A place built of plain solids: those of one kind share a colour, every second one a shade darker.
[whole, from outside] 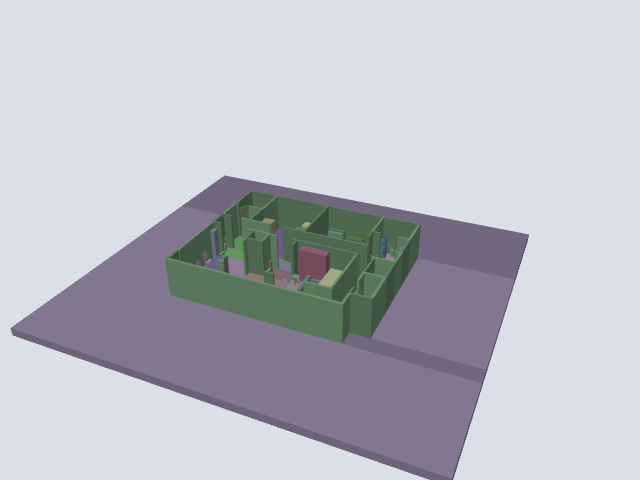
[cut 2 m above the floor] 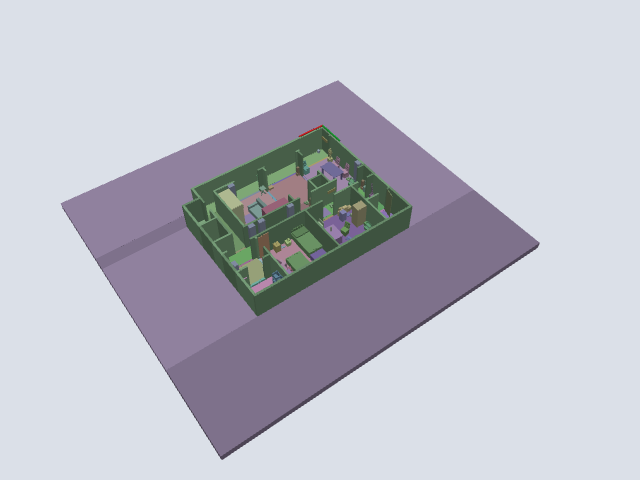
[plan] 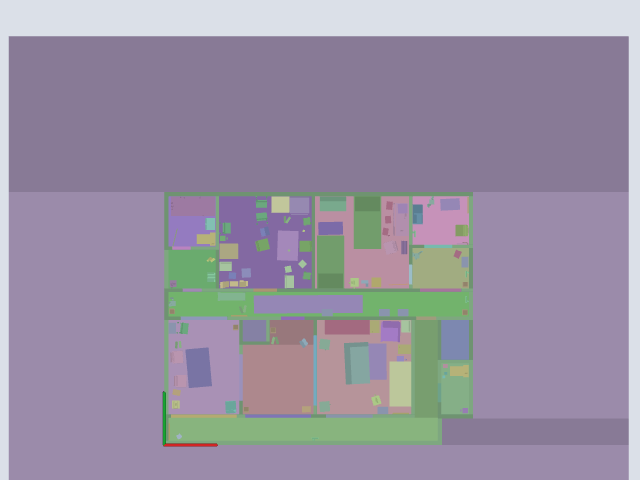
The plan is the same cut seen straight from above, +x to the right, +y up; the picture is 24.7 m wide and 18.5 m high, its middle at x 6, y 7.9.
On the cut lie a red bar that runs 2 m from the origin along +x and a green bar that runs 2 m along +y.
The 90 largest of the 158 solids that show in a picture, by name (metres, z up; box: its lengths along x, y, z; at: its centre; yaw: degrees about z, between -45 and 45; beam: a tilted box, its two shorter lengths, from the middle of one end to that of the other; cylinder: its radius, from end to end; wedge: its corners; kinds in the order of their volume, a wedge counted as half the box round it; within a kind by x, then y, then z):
{
 "under_1": {"box": [6.0, 9.75, 0.5], "at": [-3.0, 4.88, -0.33]},
 "under_2": {"box": [23.9, 6.0, 0.5], "at": [5.95, -3.0, -0.33]},
 "under_3": {"box": [23.9, 6.0, 0.5], "at": [5.95, 12.75, -0.33]},
 "under_4": {"box": [7.2, 1.02, 0.5], "at": [14.3, 0.51, -0.33]},
 "under_5": {"box": [6.0, 8.73, 0.5], "at": [14.9, 5.38, -0.33]},
 "under_foot_1": {"box": [11.9, 8.73, 0.5], "at": [5.95, 5.38, -0.47]},
 "wall_1": {"box": [0.16, 0.89, 2.7], "at": [0.08, 0.6, 1.05]},
 "wall_2": {"box": [0.16, 3.64, 2.7], "at": [0.08, 3.0, 1.05]},
 "wall_3": {"box": [0.16, 0.95, 2.7], "at": [0.08, 5.42, 1.05]},
 "wall_4": {"box": [0.16, 1.49, 2.7], "at": [0.08, 6.78, 1.05]},
 "wall_5": {"box": [0.16, 1.94, 2.7], "at": [0.08, 8.62, 1.05]},
 "wall_6": {"box": [0.63, 0.13, 2.7], "at": [0.32, 4.88, 1.05]},
 "wall_7": {"box": [0.71, 0.13, 2.7], "at": [0.35, 5.96, 1.05]},
 "wall_8": {"box": [1.09, 0.13, 2.7], "at": [1.56, 7.58, 1.05]},
 "wall_9": {"box": [0.13, 1.49, 2.7], "at": [2.04, 6.78, 1.05]},
 "wall_10": {"box": [0.13, 1.94, 2.7], "at": [2.04, 8.62, 1.05]},
 "wall_11": {"box": [2.0, 0.13, 2.7], "at": [2.44, 5.96, 1.05]},
 "wall_12": {"box": [0.13, 0.52, 2.7], "at": [2.96, 1.44, 1.05]},
 "wall_13": {"box": [0.13, 0.83, 2.7], "at": [2.96, 4.41, 1.05]},
 "wall_14": {"box": [2.07, 0.13, 2.7], "at": [3.46, 4.88, 1.05]},
 "wall_15": {"box": [1.17, 0.13, 2.7], "at": [3.48, 3.92, 1.05]},
 "wall_16": {"box": [0.13, 0.83, 2.7], "at": [4.0, 4.41, 1.05]},
 "wall_17": {"box": [10.7, 0.16, 2.7], "at": [5.35, 0.08, 1.05]},
 "wall_18": {"box": [0.13, 3.56, 2.7], "at": [5.75, 7.81, 1.05]},
 "wall_19": {"box": [0.13, 0.59, 2.7], "at": [5.82, 4.53, 1.05]},
 "wall_20": {"box": [0.58, 0.13, 2.7], "at": [5.94, 1.11, 1.05]},
 "wall_21": {"box": [11.9, 0.16, 2.7], "at": [5.95, 9.67, 1.05]},
 "wall_22": {"box": [5.51, 0.13, 2.7], "at": [7.09, 5.96, 1.05]},
 "wall_23": {"box": [4.31, 0.13, 2.7], "at": [7.55, 4.88, 1.05]},
 "wall_24": {"box": [1.62, 0.13, 2.7], "at": [8.84, 1.11, 1.05]},
 "wall_25": {"box": [0.13, 0.63, 2.7], "at": [9.49, 7.28, 1.05]},
 "wall_26": {"box": [0.13, 1.87, 2.7], "at": [9.49, 8.65, 1.05]},
 "wall_27": {"box": [0.13, 3.64, 2.7], "at": [9.59, 3.0, 1.05]},
 "wall_28": {"box": [0.59, 0.13, 2.7], "at": [9.72, 7.66, 1.05]},
 "wall_29": {"box": [0.13, 0.47, 2.7], "at": [10.61, 1.42, 1.05]},
 "wall_30": {"box": [0.13, 0.77, 2.7], "at": [10.61, 2.77, 1.05]},
 "wall_31": {"box": [0.13, 1.54, 2.7], "at": [10.61, 4.05, 1.05]},
 "wall_32": {"box": [0.16, 0.86, 2.7], "at": [10.62, 0.59, 1.05]},
 "wall_33": {"box": [1.42, 0.13, 2.7], "at": [11.19, 4.88, 1.05]},
 "wall_34": {"box": [1.36, 0.16, 2.7], "at": [11.22, 1.1, 1.05]},
 "wall_35": {"box": [1.36, 0.13, 2.7], "at": [11.22, 3.21, 1.05]},
 "wall_36": {"box": [0.8, 0.13, 2.7], "at": [11.5, 7.66, 1.05]},
 "wall_37": {"box": [0.45, 0.13, 2.7], "at": [11.68, 5.96, 1.05]},
 "wall_38": {"box": [0.16, 1.97, 2.7], "at": [11.82, 2.17, 1.05]},
 "wall_39": {"box": [0.16, 1.54, 2.7], "at": [11.82, 4.05, 1.05]},
 "wall_40": {"box": [0.16, 0.95, 2.7], "at": [11.82, 5.42, 1.05]},
 "wall_41": {"box": [0.16, 1.56, 2.7], "at": [11.82, 6.81, 1.05]},
 "wall_42": {"box": [0.16, 1.87, 2.7], "at": [11.82, 8.65, 1.05]},
 "floor_zashiki_1": {"box": [3.64, 3.64, 0.64], "at": [7.7, 3.0, -0.32]},
 "floor_yoma_1": {"box": [3.62, 3.56, 0.64], "at": [7.62, 7.81, -0.32]},
 "floor_1": {"box": [3.57, 3.56, 0.64], "at": [3.9, 7.81, -0.32]},
 "floor_engawa_1": {"box": [10.38, 0.89, 0.64], "at": [5.35, 0.6, -0.32]},
 "floor_engawa_2": {"box": [0.89, 3.77, 0.64], "at": [10.1, 2.94, -0.32]},
 "floor_corr_1": {"box": [11.58, 0.95, 0.64], "at": [5.95, 5.42, -0.32]},
 "floor_cha_1": {"box": [2.73, 3.64, 0.64], "at": [1.52, 3.0, -0.32]},
 "floor_tsugi_1": {"box": [2.73, 2.68, 0.64], "at": [4.38, 2.52, -0.32]},
 "floor_tsugi_2": {"box": [1.69, 0.96, 0.64], "at": [4.91, 4.34, -0.32]},
 "fixture_oshiire_zashiki_1": {"box": [0.85, 1.74, 2.2], "at": [9.1, 2.35, 1.05]},
 "floor_bath_1": {"box": [1.82, 1.94, 0.64], "at": [1.07, 8.62, -0.32]},
 "floor_shikidai_1": {"box": [2.18, 1.56, 0.64], "at": [10.65, 6.81, -0.32]},
 "fixture_tokonoma_zashiki_1": {"box": [1.74, 0.56, 2.2], "at": [7.05, 4.54, 1.05]},
 "floor_doma_1": {"box": [2.18, 1.87, 0.5], "at": [10.65, 8.65, -0.39]},
 "child_bed_1": {"box": [1.06, 2.06, 0.4], "at": [6.41, 7.04, 0.38]},
 "child_bed_2": {"box": [1.06, 2.06, 0.4], "at": [7.83, 8.58, 0.38]},
 "floor_wash_1": {"box": [1.82, 1.49, 0.64], "at": [1.07, 6.78, -0.32]},
 "billy_1": {"box": [0.28, 0.42, 2.02], "at": [0.31, 4.5, 1.01]},
 "billy_2": {"box": [0.42, 0.28, 2.02], "at": [6.28, 5.1, 1.01]},
 "billy_3": {"box": [0.42, 0.28, 2.02], "at": [8.42, 1.33, 1.01]},
 "billy_4": {"box": [0.42, 0.28, 2.02], "at": [8.48, 5.1, 1.01]},
 "billy_5": {"box": [0.42, 0.28, 2.02], "at": [9.2, 5.1, 1.01]},
 "billy_6": {"box": [0.28, 0.42, 2.02], "at": [11.59, 7.05, 1.01]},
 "floor_wc_1": {"box": [1.07, 1.97, 0.64], "at": [11.21, 2.17, -0.32]},
 "floor_cupboard_1": {"box": [1.07, 1.54, 0.64], "at": [11.21, 4.05, -0.32]},
 "fridge_flat_1": {"box": [0.73, 0.6, 1.66], "at": [2.49, 7.47, 0.83]},
 "chest_drawers_1": {"box": [0.5, 1.28, 1.04], "at": [9.17, 8.69, 0.52]},
 "sofa_1": {"box": [0.23, 1.6, 0.39], "at": [7.07, 3.13, 0.65], "yaw": 2.8},
 "sofa_2": {"box": [0.93, 1.6, 0.34], "at": [7.43, 3.15, 0.28], "yaw": 2.8},
 "bathtub_1": {"box": [1.7, 0.76, 0.42], "at": [1.11, 9.2, 0.21]},
 "floor_oshiire_1": {"box": [0.91, 0.83, 0.64], "at": [3.48, 4.41, -0.32]},
 "range_flat_1": {"box": [0.76, 0.65, 0.94], "at": [5.21, 9.26, 0.47]},
 "drying_rack_1": {"box": [1.02, 0.57, 0.53], "at": [6.5, 9.29, 0.27]},
 "rug_1": {"box": [4.2, 0.7, 0.08], "at": [5.55, 5.42, -0.03], "yaw": 0.3},
 "floor_gap_tsugi_zashiki_1": {"box": [0.13, 2.71, 0.64], "at": [5.82, 2.88, -0.32]},
 "floor_gap_cha_shoji_1": {"box": [2.53, 0.13, 0.64], "at": [1.52, 1.11, -0.32]},
 "floor_gap_tsugi_shoji_1": {"box": [2.53, 0.13, 0.64], "at": [4.38, 1.11, -0.32]},
 "trunk_1": {"box": [0.95, 0.5, 0.42], "at": [6.41, 8.35, 0.21], "yaw": 1.1},
 "floor_gap_cha_fusuma_1": {"box": [1.8, 0.13, 0.64], "at": [1.53, 4.88, -0.32]},
 "floor_gap_cha_tsugi_1": {"box": [0.13, 1.8, 0.64], "at": [2.96, 2.6, -0.32]},
 "floor_gap_zashiki_shoji_1": {"box": [1.8, 0.13, 0.64], "at": [7.13, 1.11, -0.32]},
 "floor_gap_shikidai_corr_1": {"box": [1.6, 0.13, 0.64], "at": [10.65, 5.96, -0.32]}
}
